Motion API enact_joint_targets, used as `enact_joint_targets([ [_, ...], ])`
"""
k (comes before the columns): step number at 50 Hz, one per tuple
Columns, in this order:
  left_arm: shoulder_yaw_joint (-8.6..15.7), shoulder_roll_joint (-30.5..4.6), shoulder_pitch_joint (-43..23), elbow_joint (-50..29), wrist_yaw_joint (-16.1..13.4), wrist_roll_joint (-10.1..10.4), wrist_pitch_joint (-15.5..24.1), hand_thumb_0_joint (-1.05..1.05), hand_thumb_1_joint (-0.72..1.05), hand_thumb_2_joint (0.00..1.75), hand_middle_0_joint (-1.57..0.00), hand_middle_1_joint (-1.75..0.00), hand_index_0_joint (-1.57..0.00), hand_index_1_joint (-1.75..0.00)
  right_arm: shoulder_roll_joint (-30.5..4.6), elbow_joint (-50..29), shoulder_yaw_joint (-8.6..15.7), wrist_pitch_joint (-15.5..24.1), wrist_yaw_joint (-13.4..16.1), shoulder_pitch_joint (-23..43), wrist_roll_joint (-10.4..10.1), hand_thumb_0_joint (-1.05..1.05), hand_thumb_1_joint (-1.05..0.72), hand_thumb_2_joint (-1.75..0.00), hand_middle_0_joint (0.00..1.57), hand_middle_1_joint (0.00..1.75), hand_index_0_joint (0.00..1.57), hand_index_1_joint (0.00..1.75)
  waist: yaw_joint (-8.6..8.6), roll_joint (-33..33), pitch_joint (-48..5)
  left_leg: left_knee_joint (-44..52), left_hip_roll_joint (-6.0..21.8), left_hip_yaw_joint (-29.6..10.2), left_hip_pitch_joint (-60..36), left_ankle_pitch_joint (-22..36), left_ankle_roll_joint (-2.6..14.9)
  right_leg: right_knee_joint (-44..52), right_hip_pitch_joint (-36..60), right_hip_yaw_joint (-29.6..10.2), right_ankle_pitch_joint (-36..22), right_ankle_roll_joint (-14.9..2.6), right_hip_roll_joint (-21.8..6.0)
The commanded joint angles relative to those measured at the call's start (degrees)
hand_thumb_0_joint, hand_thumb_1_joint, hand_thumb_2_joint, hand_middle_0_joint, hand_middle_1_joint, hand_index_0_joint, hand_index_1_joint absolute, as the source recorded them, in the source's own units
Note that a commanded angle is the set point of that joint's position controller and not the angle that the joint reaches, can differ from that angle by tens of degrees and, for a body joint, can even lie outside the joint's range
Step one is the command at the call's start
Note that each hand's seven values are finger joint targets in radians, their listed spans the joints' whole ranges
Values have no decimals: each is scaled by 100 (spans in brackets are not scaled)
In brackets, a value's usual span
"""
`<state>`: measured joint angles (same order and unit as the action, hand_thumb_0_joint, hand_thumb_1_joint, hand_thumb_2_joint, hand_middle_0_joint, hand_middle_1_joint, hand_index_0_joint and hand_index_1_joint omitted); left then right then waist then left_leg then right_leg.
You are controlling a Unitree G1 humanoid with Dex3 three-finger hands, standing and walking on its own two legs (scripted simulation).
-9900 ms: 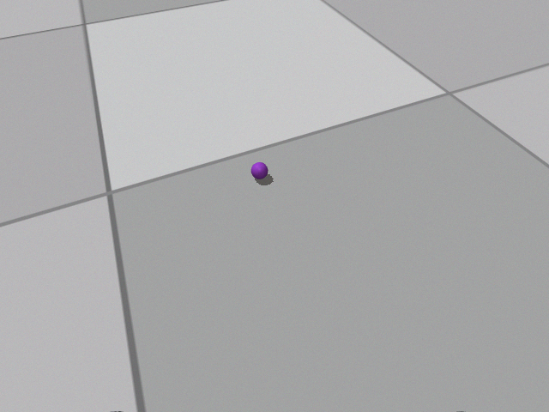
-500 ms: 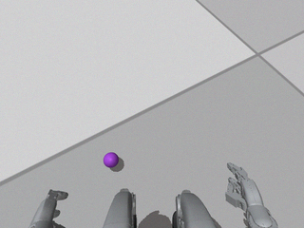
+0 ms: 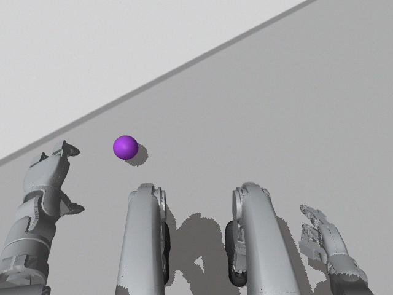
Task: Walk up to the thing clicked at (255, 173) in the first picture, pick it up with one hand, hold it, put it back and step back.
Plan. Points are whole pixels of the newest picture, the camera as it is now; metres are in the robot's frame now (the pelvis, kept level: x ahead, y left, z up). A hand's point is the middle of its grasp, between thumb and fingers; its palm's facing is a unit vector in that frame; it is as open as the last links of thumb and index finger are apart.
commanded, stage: rise first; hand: left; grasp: from above
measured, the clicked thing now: (125, 147) +0.48 +0.26 -0.43
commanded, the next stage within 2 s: none
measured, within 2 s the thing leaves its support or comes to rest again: neither
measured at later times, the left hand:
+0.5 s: hand (86, 165) +0.38 +0.32 -0.24, palm faces -0.48 -0.11 -0.87, open 14.2 cm
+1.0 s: hand (96, 158) +0.40 +0.31 -0.29, palm faces -0.47 -0.04 -0.88, open 14.0 cm
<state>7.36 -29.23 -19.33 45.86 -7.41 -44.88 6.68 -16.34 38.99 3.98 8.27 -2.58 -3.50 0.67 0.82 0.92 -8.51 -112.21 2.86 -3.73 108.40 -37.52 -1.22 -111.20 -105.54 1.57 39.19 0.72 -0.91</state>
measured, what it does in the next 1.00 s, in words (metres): lowers itself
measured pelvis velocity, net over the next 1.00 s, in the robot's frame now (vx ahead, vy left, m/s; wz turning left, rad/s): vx -0.01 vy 0.01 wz -0.07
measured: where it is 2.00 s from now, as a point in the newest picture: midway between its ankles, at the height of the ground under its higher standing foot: (198, 264)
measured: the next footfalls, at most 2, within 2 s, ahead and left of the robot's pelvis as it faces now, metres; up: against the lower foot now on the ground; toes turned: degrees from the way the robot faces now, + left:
none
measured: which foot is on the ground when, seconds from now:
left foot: down 0.00-1.00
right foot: down 0.00-1.00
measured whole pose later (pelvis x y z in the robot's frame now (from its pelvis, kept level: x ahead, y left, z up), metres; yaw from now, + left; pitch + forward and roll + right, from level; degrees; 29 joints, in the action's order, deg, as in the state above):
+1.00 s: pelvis -0.01 +0.01 -0.12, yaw -4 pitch +33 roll -7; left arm 7.1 -40.0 -44.7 74.6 -21.6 -72.4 16.5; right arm -14.8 44.0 0.9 1.8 -7.2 -5.6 7.2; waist 7.3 -1.2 -4.0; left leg -135.0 2.2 -7.4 130.6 -38.0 -0.5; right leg -131.6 -125.6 3.0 39.4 2.2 0.2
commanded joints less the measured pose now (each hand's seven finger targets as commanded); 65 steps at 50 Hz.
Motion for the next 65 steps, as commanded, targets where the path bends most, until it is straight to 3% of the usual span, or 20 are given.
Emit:
enact_joint_targets([
  [1,489,-1885,-1310,-332,-206,-353,321,0,-58,105,-7,-103,-5,-105,-965,-372,425,128,55,-753,9,0,-89,-90,20,30,20,30,42,-34,-3603,767,-237,380,-1786,687,289,1371,1793,56,-718,-158,205],
  [6,466,-2252,-2195,-184,-269,-779,604,0,-58,106,-7,-103,-5,-105,-1014,-252,389,9,42,-825,67,0,-90,-90,20,30,20,30,91,298,-3604,596,-249,296,-1512,80,272,978,1145,190,-24,-228,246],
  [12,398,-2379,-2559,539,-588,-1280,761,0,-59,106,-6,-101,-4,-103,-1075,-93,290,-199,-5,-904,138,0,-90,-90,20,30,20,30,213,553,-3097,383,-268,166,-1237,-252,276,553,359,371,120,-272,256],
  [14,320,-2390,-2666,747,-686,-1446,762,0,-58,106,-7,-100,-5,-102,-1068,-43,273,-284,-33,-932,175,0,-90,-90,20,30,20,30,244,650,-3099,294,-273,187,-1217,-132,267,438,280,411,-3,-288,250],
  [15,401,-2499,-2724,807,-753,-1503,760,0,-59,107,-7,-99,-4,-102,-1081,-23,258,-321,-44,-946,192,0,-90,-90,20,30,20,30,228,649,-3126,226,-276,189,-1223,-28,268,383,244,422,-76,-293,248],
  [19,224,-2372,-3076,979,-898,-1799,767,0,-56,104,-6,-99,-5,-100,-1136,61,249,-432,-128,-1104,256,0,-90,-90,20,30,20,30,331,1055,-3258,98,-256,87,-1426,296,217,-2,-115,533,-500,-321,230],
  [22,138,-2350,-3262,1140,-995,-1954,777,0,-57,104,-6,-99,-5,-100,-1161,104,258,-493,-162,-1097,287,0,-90,-90,20,30,20,30,414,1076,-3123,45,-251,43,-1361,201,211,-80,-314,571,-457,-315,223],
  [25,184,-2421,-3421,1130,-1106,-2099,822,0,-57,104,-6,-99,-5,-100,-1201,172,264,-516,-199,-1138,331,0,-90,-90,20,30,20,30,373,1372,-3319,-9,-232,-28,-1617,440,160,-322,-461,611,-657,-314,198],
  [27,76,-2305,-3450,1323,-1167,-2201,815,0,-56,103,-6,-100,-5,-100,-1187,187,267,-544,-220,-1167,367,0,-90,-90,20,30,20,30,477,1175,-3261,-147,-233,22,-1494,489,183,-291,-470,608,-711,-316,217],
  [31,202,-2511,-3638,1450,-1322,-2359,872,0,-55,102,-6,-100,-6,-101,-1164,223,224,-558,-269,-1204,448,0,-90,-90,20,30,20,30,474,1120,-3308,-383,-266,138,-1223,567,234,-299,-333,562,-761,-284,224],
  [33,95,-2453,-3675,1650,-1362,-2479,878,0,-54,101,-6,-101,-6,-101,-1168,250,211,-568,-292,-1179,466,0,-90,-90,20,30,20,30,515,1116,-3310,-450,-244,98,-1232,599,225,-414,-488,604,-788,-297,245],
  [37,206,-2580,-3827,1758,-1487,-2595,943,0,-55,101,-6,-102,-7,-101,-1172,259,189,-576,-332,-1197,526,0,-90,-90,20,30,20,30,529,1136,-3321,-546,-258,99,-1116,562,242,-491,-517,615,-752,-278,246],
  [41,137,-2492,-3812,2053,-1551,-2676,967,0,-53,99,-6,-105,-8,-103,-1130,298,160,-578,-358,-1202,587,0,-90,-90,20,30,20,30,579,987,-3298,-728,-275,182,-959,676,272,-506,-440,594,-876,-266,271],
  [50,253,-2612,-4000,2158,-1691,-2674,976,0,-53,99,-6,-106,-8,-104,-1127,371,120,-564,-393,-1242,684,0,-90,-90,20,30,20,30,600,975,-3358,-912,-265,203,-762,671,289,-623,-422,602,-890,-259,285],
  [52,311,-2771,-4180,2126,-1725,-2688,993,0,-54,100,-6,-105,-7,-104,-1150,379,119,-569,-398,-1232,681,0,-90,-90,20,30,20,30,627,1115,-3392,-949,-266,218,-728,650,285,-641,-452,587,-876,-269,298],
  [55,325,-2743,-4050,2209,-1761,-2706,982,0,-54,100,-6,-104,-7,-103,-1114,404,113,-575,-410,-1246,702,0,-90,-90,20,30,20,30,576,1056,-3458,-998,-251,213,-751,753,286,-666,-376,596,-985,-268,311],
  [58,309,-2661,-4141,2253,-1792,-2692,971,0,-53,99,-6,-105,-7,-103,-1159,421,95,-569,-418,-1278,730,0,-90,-90,20,30,20,30,688,1113,-3345,-995,-254,169,-702,729,277,-759,-510,644,-958,-264,301],
  [59,299,-2706,-4009,2408,-1796,-2729,942,0,-54,99,-6,-105,-7,-104,-1139,425,78,-572,-421,-1263,715,0,-90,-90,20,30,20,30,615,1114,-3271,-984,-246,173,-716,728,274,-767,-543,644,-953,-284,307],
  [64,231,-2653,-4159,2433,-1812,-2729,946,0,-53,99,-6,-106,-8,-104,-1188,445,56,-565,-429,-1269,726,0,-90,-90,20,30,20,30,729,1126,-3236,-1032,-249,147,-652,693,275,-797,-614,662,-966,-272,307],
  [65,250,-2670,-4103,2410,-1821,-2731,945,0,-52,98,-6,-106,-8,-104,-1162,441,48,-566,-427,-1253,724,0,-90,-90,20,30,20,30,659,1170,-3297,-1020,-252,159,-703,734,264,-806,-597,657,-981,-279,320],
])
